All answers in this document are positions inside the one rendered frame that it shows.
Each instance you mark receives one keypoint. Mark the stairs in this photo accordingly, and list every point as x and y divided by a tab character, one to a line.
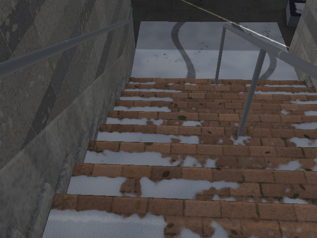
168	163

